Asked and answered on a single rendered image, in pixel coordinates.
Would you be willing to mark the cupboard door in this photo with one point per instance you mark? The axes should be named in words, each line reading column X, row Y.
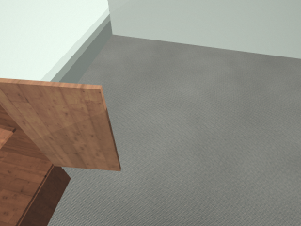
column 69, row 122

